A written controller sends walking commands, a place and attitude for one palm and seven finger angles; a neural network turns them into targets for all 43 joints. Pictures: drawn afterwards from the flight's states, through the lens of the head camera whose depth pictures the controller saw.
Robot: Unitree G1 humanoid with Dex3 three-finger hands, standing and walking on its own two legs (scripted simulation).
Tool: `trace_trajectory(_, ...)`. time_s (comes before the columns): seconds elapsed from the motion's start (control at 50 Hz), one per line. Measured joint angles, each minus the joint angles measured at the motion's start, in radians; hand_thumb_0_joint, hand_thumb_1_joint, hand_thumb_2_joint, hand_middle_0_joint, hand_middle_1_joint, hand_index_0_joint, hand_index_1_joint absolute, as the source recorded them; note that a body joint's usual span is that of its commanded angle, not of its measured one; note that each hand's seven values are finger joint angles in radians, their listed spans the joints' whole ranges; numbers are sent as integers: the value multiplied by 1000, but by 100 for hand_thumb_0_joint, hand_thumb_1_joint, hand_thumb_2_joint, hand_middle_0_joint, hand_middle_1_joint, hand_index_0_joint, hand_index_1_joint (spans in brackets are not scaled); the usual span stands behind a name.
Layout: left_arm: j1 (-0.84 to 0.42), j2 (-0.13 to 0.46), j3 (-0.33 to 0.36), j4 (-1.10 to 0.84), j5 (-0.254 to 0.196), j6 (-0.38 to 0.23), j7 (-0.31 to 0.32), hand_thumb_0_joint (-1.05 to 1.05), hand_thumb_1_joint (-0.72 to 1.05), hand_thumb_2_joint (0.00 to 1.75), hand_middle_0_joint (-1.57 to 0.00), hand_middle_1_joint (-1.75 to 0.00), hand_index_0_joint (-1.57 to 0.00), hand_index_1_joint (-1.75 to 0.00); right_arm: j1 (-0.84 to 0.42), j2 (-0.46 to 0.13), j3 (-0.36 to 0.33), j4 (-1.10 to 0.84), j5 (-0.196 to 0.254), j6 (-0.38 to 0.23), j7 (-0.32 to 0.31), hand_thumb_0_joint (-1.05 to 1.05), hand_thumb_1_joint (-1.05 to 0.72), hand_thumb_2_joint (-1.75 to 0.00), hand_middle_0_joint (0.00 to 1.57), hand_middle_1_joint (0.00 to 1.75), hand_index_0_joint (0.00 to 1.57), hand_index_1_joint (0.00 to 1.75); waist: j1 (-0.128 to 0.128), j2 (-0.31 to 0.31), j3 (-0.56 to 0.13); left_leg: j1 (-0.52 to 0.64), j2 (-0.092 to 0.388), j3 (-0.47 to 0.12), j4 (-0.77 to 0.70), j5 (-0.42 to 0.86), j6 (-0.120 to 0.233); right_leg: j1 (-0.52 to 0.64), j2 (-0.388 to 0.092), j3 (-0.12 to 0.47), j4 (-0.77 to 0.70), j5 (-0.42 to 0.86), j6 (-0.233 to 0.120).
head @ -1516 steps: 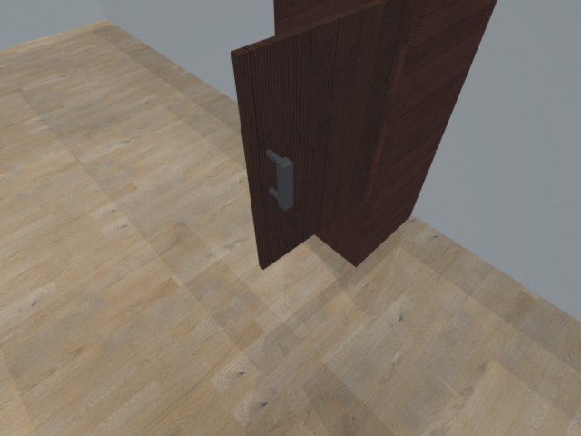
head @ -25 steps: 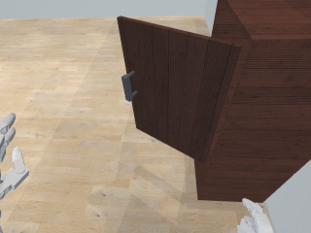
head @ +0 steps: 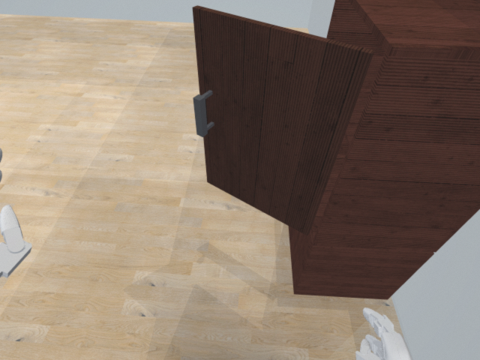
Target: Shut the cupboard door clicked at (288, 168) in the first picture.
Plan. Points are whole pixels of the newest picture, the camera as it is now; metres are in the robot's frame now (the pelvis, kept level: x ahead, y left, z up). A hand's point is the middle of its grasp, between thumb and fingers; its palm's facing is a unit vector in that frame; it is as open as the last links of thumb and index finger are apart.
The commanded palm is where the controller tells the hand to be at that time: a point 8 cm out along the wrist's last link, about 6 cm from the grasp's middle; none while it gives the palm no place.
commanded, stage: step back with the hand held close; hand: left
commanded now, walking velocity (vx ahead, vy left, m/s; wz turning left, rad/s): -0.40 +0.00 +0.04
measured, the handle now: (205, 113) +0.74 +0.15 +0.01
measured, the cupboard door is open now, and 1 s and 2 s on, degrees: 59 59 59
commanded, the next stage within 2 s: stop stepping back and stand still in 0.62 s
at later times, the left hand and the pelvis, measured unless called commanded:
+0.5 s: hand out of the picture +0.15 +0.27 +0.19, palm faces +0.50 -0.75 -0.43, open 7.4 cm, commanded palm +0.09 +0.29 +0.20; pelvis -0.04 -0.01 +0.01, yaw +1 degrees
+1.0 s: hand out of the picture +0.03 +0.25 +0.16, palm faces +0.45 -0.82 -0.35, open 7.4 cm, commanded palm -0.02 +0.28 +0.20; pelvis -0.17 -0.02 +0.01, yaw -1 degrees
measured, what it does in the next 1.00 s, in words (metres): walks backwards: right foot, then left foot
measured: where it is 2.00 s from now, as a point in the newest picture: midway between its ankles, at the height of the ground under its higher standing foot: outside the picture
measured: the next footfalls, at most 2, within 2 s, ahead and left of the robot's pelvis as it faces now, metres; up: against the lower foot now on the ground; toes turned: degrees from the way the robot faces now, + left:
right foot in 0.52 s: -0.19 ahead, -0.13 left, +0.00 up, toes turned -1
left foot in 0.84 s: -0.05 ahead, +0.06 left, +0.00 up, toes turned -2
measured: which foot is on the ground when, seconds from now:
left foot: down 0.00-0.68, up 0.70-0.82, down 0.84-1.00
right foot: down 0.00-0.28, up 0.30-0.50, down 0.52-1.00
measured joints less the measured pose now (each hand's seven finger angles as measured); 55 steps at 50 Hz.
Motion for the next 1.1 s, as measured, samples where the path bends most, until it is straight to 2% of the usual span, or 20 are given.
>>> trace_trajectory(0.08, -20, 0, 3, -5, 10, -17, 4, 1, 89, 90, -21, -30, -21, -30, 11, 0, -2, 9, -4, -6, 7, 2, -90, -89, 20, 30, 20, 30, -7, -3, 0, -30, 9, -3, 42, -29, -4, -19, 4, -10, 21, -1, -8)
trace_trajectory(0.18, -19, 14, 3, -34, 4, -40, 14, 1, 89, 90, -21, -30, -21, -30, 10, -5, -15, 24, -7, -7, 25, 2, -90, -89, 20, 30, 20, 30, -33, -16, 1, -77, 7, -13, 67, -72, -25, -50, -5, -27, 15, 17, -16)
trace_trajectory(0.26, 27, 47, 14, -77, -3, -62, 25, 1, 89, 90, -21, -30, -21, -30, 10, -7, -21, 29, -4, -7, 31, 2, -90, -89, 20, 30, 20, 30, -52, -29, 7, -93, 12, -9, 39, -8, -19, -61, -10, -38, -8, 43, -11)
trace_trajectory(0.32, 51, 71, 37, -81, 6, -77, 23, 1, 88, 90, -21, -30, -21, -30, 19, -7, -24, 30, -6, -26, 18, 2, -90, -89, 20, 30, 20, 30, -57, -16, 9, -98, 27, -16, 32, 57, -2, -61, 19, -18, 43, 16, 3)
trace_trajectory(0.38, 44, 69, 49, -50, 12, -77, 12, 1, 88, 90, -21, -30, -21, -30, 35, 5, -30, 55, -15, -43, 10, 2, -90, -89, 20, 30, 20, 30, -48, 11, -24, -105, 41, -44, 16, 55, -4, 9, 61, 8, 153, -58, 11)
trace_trajectory(0.42, 38, 55, 57, -35, 5, -80, 10, 1, 88, 90, -21, -30, -21, -30, 38, 18, -27, 74, -23, -57, 10, 2, -90, -89, 20, 30, 20, 30, -31, 16, -55, -114, 51, -48, -21, 78, -9, 91, 71, 12, 142, -109, 9)
trace_trajectory(0.48, 24, 28, 54, -30, -17, -88, 11, 1, 89, 90, -21, -30, -21, -30, 6, 41, -10, 98, -33, -90, 18, 2, -90, -89, 20, 30, 20, 30, 1, -5, -77, -136, 64, -30, -100, 133, -21, 211, 59, 16, 14, -149, 6)
trace_trajectory(0.56, -23, 18, 15, -50, -27, -80, 2, 1, 89, 90, -20, -30, -21, -30, -103, 61, 6, 105, -39, -126, 38, 2, -90, -89, 20, 30, 20, 30, 28, -22, -25, -164, 91, 7, -195, 228, -37, 287, 44, 11, -161, -145, 13)
trace_trajectory(0.62, -30, 54, -2, -93, -32, -62, -19, 1, 89, 90, -20, -30, -21, -30, -184, 72, 10, 75, -33, -123, 52, 2, -90, -89, 20, 30, 21, 30, 17, -17, 36, -179, 116, 22, -225, 287, -50, 285, 51, -4, -219, -179, 8)
trace_trajectory(0.66, -7, 82, -6, -128, -39, -53, -39, 1, 89, 90, -21, -30, -21, -30, -204, 73, 11, 48, -21, -102, 53, 1, -90, -89, 20, 30, 21, 30, -4, 8, 60, -182, 138, 8, -229, 315, -60, 281, 78, -16, -216, -175, -33)
trace_trajectory(0.7, 51, 121, 7, -163, -50, -57, -55, 1, 89, 90, -21, -30, -21, -30, -184, 74, 16, 29, -2, -72, 46, 1, -90, -89, 20, 30, 21, 30, -22, 17, 52, -177, 148, -11, -198, 287, -73, 280, 95, -22, -197, -162, -44)
trace_trajectory(0.74, 119, 163, 36, -177, -54, -70, -57, 1, 88, 90, -21, -30, -22, -30, -134, 72, 21, 24, 10, -45, 32, 1, -90, -89, 20, 30, 21, 30, -27, -11, 7, -169, 122, -33, -89, 139, -84, 275, 84, -15, -172, -170, -47)
trace_trajectory(0.78, 161, 179, 55, -160, -50, -67, -46, 1, 88, 90, -22, -30, -22, -30, -77, 54, 24, 26, 8, -24, 16, 1, -90, -89, 20, 30, 21, 30, -20, -32, -52, -141, 90, -47, 1, 54, -90, 265, 68, -2, -154, -177, -50)
trace_trajectory(0.84, 121, 144, 38, -76, -47, -27, -16, 1, 88, 90, -22, -30, -22, -30, -5, -2, 8, 38, 9, -8, -5, 1, -90, -89, 20, 30, 20, 30, -18, -17, -111, -54, 64, -60, 1, 30, -85, 258, 52, -8, -137, -182, -42)
trace_trajectory(0.86, 86, 123, 24, -40, -47, -10, -4, 1, 88, 90, -22, -30, -22, -30, 12, -21, -1, 46, 12, -6, -10, 1, -90, -89, 20, 30, 20, 30, -23, -7, -116, -35, 57, -67, -31, 4, -73, 257, 48, -21, -130, -183, -36)
trace_trajectory(0.9, 25, 78, 1, 26, -45, 26, 18, 1, 88, 90, -21, -30, -22, -30, 25, -41, -15, 73, 18, 3, -18, 1, -90, -89, 20, 30, 20, 30, -22, -10, -104, -22, 39, -67, -56, 43, -58, 261, 29, -30, -121, -179, -24)
trace_trajectory(0.98, 20, 9, -38, 56, -49, 78, 39, 1, 89, 90, -21, -30, -21, -30, 37, -42, -14, 83, 18, -2, -21, 2, -90, -89, 20, 30, 20, 30, -28, -23, -78, 6, 30, -53, -119, 106, -44, 261, 15, -20, -131, -142, -9)
trace_trajectory(1.04, 40, 0, -59, 18, -34, 82, 33, 1, 89, 90, -20, -30, -21, -30, 46, -7, -1, 77, 4, -41, -24, 2, -90, -89, 19, 30, 20, 30, -46, -43, -65, 14, 24, -56, -179, 137, -47, 247, 19, -10, -138, -152, -7)
trace_trajectory(1.1, 53, 25, -56, -31, -26, 71, 21, 2, 89, 90, -21, -30, -21, -30, 52, 35, 13, 62, -9, -77, -16, 2, -90, -89, 20, 30, 20, 30, -61, -56, -58, 5, 18, -67, -235, 138, -71, 240, 31, -20, -156, -178, -21)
